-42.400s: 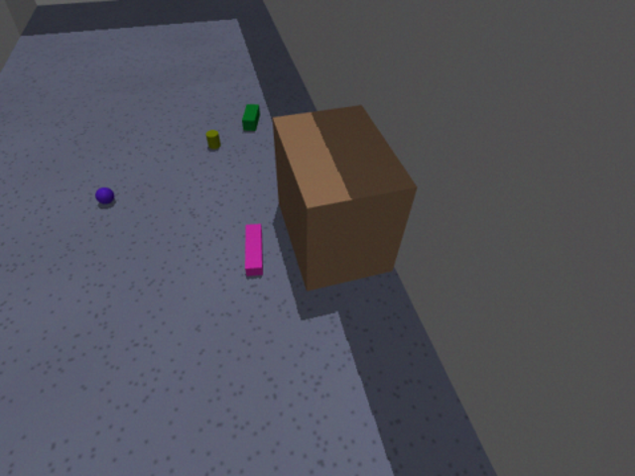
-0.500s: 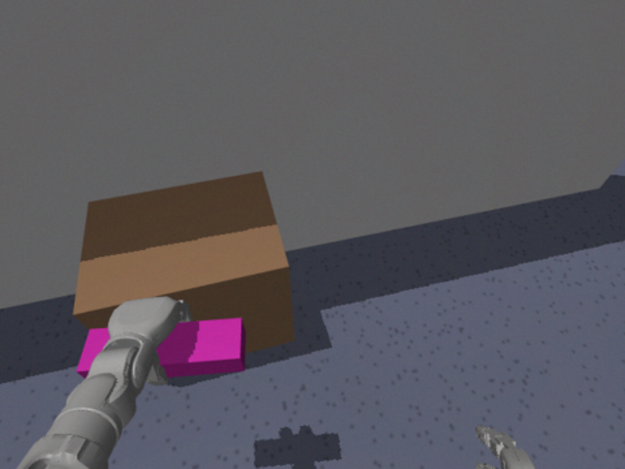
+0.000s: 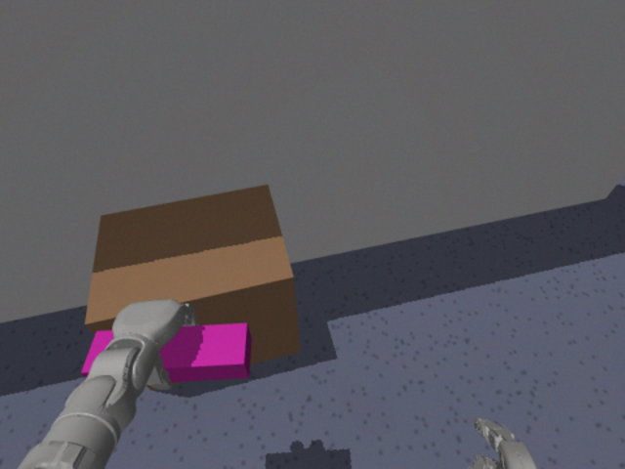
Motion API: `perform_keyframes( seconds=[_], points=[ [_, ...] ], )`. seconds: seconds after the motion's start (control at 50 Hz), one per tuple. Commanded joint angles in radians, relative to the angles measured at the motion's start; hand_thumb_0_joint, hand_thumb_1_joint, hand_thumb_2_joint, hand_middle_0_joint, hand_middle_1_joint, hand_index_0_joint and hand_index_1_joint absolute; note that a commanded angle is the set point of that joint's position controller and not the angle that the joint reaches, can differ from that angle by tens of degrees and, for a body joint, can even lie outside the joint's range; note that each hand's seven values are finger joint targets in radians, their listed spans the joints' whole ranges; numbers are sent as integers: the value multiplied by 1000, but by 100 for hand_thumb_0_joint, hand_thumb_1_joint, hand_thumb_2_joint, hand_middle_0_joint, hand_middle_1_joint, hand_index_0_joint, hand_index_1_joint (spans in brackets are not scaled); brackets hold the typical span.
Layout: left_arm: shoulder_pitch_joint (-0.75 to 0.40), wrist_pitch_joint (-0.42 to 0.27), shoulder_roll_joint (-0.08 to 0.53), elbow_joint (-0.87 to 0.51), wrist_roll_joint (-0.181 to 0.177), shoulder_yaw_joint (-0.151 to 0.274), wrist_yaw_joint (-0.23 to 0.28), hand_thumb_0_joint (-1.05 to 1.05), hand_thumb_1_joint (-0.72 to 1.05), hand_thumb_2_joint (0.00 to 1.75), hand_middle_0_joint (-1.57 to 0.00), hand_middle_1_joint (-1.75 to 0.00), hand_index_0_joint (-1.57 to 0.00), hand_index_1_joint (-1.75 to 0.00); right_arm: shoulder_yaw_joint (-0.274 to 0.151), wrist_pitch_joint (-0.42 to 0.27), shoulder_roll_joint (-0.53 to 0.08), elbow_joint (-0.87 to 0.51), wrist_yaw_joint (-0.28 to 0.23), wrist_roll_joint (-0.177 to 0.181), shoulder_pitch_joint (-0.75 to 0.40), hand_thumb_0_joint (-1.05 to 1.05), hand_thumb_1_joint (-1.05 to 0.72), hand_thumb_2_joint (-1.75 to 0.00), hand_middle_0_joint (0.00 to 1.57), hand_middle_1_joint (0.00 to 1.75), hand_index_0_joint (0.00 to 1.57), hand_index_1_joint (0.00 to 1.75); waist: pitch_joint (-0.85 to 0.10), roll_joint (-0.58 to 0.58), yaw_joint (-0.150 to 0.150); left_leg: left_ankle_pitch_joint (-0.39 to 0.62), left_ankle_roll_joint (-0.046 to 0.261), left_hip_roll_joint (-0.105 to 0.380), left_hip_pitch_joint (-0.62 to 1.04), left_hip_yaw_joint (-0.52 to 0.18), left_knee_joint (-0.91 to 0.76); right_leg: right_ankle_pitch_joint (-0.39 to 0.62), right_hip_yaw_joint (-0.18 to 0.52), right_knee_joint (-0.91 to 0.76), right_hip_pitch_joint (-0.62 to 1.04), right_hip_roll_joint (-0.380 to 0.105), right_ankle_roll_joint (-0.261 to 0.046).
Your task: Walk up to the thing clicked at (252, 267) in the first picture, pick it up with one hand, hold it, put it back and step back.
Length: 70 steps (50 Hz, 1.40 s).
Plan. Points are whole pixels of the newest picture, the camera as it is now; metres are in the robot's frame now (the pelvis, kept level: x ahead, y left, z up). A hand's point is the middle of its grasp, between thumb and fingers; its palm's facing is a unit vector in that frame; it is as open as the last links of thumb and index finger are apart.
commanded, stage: hold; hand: left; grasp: from above
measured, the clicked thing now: (172, 354) +0.30 +0.21 -0.08
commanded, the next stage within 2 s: crouch in 1.20 s
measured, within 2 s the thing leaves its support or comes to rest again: neither
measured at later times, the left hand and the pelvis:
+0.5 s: hand (156, 359) +0.28 +0.21 -0.03, palm faces -0.44 -0.05 -0.90, open 9.2 cm; pelvis -0.01 +0.00 +0.00, yaw +0 degrees
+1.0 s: hand (151, 358) +0.28 +0.22 -0.03, palm faces -0.44 -0.05 -0.90, open 9.3 cm; pelvis -0.01 +0.00 +0.01, yaw +0 degrees
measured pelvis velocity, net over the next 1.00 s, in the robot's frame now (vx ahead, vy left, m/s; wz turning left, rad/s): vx -0.01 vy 0.00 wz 0.00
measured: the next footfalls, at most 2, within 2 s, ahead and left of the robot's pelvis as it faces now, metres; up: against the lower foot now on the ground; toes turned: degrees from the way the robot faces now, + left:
none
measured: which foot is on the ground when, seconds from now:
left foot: down 0.00-1.00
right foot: down 0.00-1.00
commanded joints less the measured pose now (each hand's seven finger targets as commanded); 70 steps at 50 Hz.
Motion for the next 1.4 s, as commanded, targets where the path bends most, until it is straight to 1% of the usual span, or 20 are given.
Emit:
perform_keyframes(
  seconds=[0.0, 0.1, 0.16, 0.28, 0.36, 0.58, 0.64, 0.78, 0.84, 0.9, 0.92, 0.98, 1.04, 1.06, 1.1, 1.14, 1.2, 1.26, 1.3, 1.38],
  points=[
    [-320, 1, 197, -180, 6, 101, 37, 0, 73, 74, -110, -59, -110, -59, -42, -37, -137, -132, -9, 2, -69, 0, -91, -90, 20, 30, 20, 30, -221, -27, -4, 194, 19, -43, 148, 6, -78, 170, -30, -101, 51, 54, -34],
    [-335, 0, 229, -218, 2, 127, 31, 0, 73, 70, -109, -56, -109, -56, -43, -36, -141, -134, -11, 3, -85, 0, -90, -90, 20, 30, 20, 30, -241, -11, 13, 192, 18, -42, 164, 7, -93, 161, -31, -110, 76, 54, -35],
    [-341, -2, 196, -236, -1, 95, 23, 0, 73, 72, -110, -57, -110, -58, -38, -37, -137, -140, -12, 5, -97, 0, -90, -90, 20, 30, 20, 30, -216, -14, 0, 162, 19, -42, 171, 9, -107, 137, -29, -125, 60, 53, -35],
    [-319, -4, 214, -248, -13, 113, 13, 0, 72, 70, -110, -56, -109, -57, -32, -43, -133, -150, -16, 7, -122, 0, -90, -90, 20, 30, 20, 30, -194, -28, 13, 96, 21, -42, 164, 6, -128, 68, -28, -150, 70, 52, -35],
    [-327, -7, 224, -274, -10, 116, 7, 0, 72, 71, -109, -57, -109, -57, -29, -42, -132, -149, -20, 9, -126, 0, -90, -90, 20, 30, 20, 30, -225, -17, 12, 158, 19, -42, 192, 7, -123, 124, -28, -141, 81, 52, -35],
    [-274, 2, 221, -268, -17, 119, -21, 0, 74, 74, -112, -56, -111, -57, -23, -40, -129, -154, -24, 14, -145, 0, -90, -90, 20, 30, 20, 30, -176, -43, 20, 144, 22, -43, 192, 9, -147, 107, -29, -166, 92, 51, -35],
    [-287, -2, 198, -293, -16, 97, -27, 0, 74, 76, -112, -56, -111, -58, -21, -39, -121, -156, -23, 13, -151, 0, -90, -90, 20, 30, 20, 30, -185, -37, 14, 148, 22, -44, 202, 10, -148, 110, -27, -167, 89, 50, -35],
    [-308, -9, 238, -280, -1, 138, 1, 0, 73, 77, -113, -56, -111, -58, -19, -35, -123, -148, -24, 11, -151, 0, -90, -90, 20, 30, 20, 30, -186, -9, 23, 136, 18, -44, 201, 7, -156, 95, -30, -170, 97, 50, -39],
    [-341, -8, 204, -280, 0, 100, 2, 0, 74, 77, -113, -58, -112, -59, -23, -35, -123, -138, -22, 10, -134, 0, -91, -90, 20, 30, 20, 30, -218, -13, 8, 184, 18, -40, 223, 5, -146, 149, -32, -157, 100, 53, -38],
    [-298, -6, 217, -260, -5, 117, 2, 0, 73, 76, -113, -56, -111, -58, -26, -34, -124, -140, -23, 13, -141, 0, -90, -90, 20, 30, 20, 30, -214, -11, 23, 191, 18, -42, 222, 8, -150, 148, -34, -164, 112, 52, -40],
    [-314, -7, 188, -289, -9, 84, -1, 0, 74, 76, -112, -56, -111, -58, -24, -34, -120, -143, -23, 12, -143, 0, -90, -90, 20, 30, 20, 30, -219, -16, 12, 191, 19, -43, 228, 8, -147, 153, -33, -167, 109, 50, -37],
    [-269, -3, 214, -259, -13, 121, -2, 0, 72, 74, -111, -56, -110, -57, -28, -32, -123, -140, -23, 14, -140, 0, -91, -90, 20, 30, 20, 30, -198, -13, 22, 176, 18, -44, 212, 9, -151, 138, -33, -171, 107, 49, -37],
    [-302, -10, 204, -291, -6, 94, -8, 0, 74, 73, -113, -55, -111, -56, -28, -32, -123, -145, -23, 14, -143, 0, -91, -90, 20, 30, 20, 30, -204, -5, 21, 195, 13, -40, 218, 3, -153, 151, -38, -162, 107, 54, -42],
    [-295, -9, 231, -283, -4, 126, -4, 0, 73, 76, -113, -54, -111, -57, -29, -30, -124, -144, -25, 15, -144, 0, -91, -91, 20, 30, 20, 30, -204, -2, 28, 199, 15, -42, 220, 6, -151, 153, -35, -166, 112, 51, -42],
    [-350, -13, 202, -310, -10, 90, -3, 0, 73, 73, -110, -57, -110, -58, -26, -31, -122, -142, -24, 13, -138, 0, -90, -90, 20, 30, 20, 30, -212, -21, 9, 189, 18, -40, 223, 5, -150, 153, -35, -167, 107, 54, -38],
    [-284, -7, 217, -255, -10, 123, 2, 0, 73, 73, -111, -56, -110, -57, -27, -29, -124, -139, -24, 15, -134, 0, -91, -90, 20, 30, 20, 30, -186, -7, 24, 183, 14, -39, 211, 4, -158, 142, -38, -169, 106, 53, -42],
    [-310, -10, 201, -289, -7, 100, 1, 0, 74, 73, -112, -54, -111, -56, -32, -29, -125, -141, -23, 13, -134, 0, -90, -90, 20, 30, 20, 30, -209, -6, 16, 202, 13, -35, 224, 0, -154, 163, -39, -160, 105, 55, -42],
    [-315, -10, 227, -299, -7, 127, 7, 0, 73, 74, -112, -55, -110, -56, -33, -26, -127, -139, -22, 12, -130, 0, -90, -90, 20, 30, 20, 30, -224, 12, 22, 216, 12, -37, 232, 1, -152, 177, -35, -158, 119, 52, -42],
    [-296, -7, 212, -283, -4, 117, 6, 0, 71, 70, -101, -58, -104, -55, -31, -23, -126, -144, -21, 12, -133, 0, -87, -89, 20, 30, 20, 30, -222, -24, 17, 232, 17, -39, 236, 3, -146, 191, -36, -162, 125, 52, -38],
    [-228, -10, 190, -239, -2, 114, 15, 0, 74, 70, -111, -60, -111, -59, -33, -18, -124, -138, -22, 13, -129, 0, -90, -91, 20, 30, 20, 30, -174, -48, 12, 219, 21, -46, 203, 10, -138, 188, -35, -164, 103, 48, -35]
  ],
)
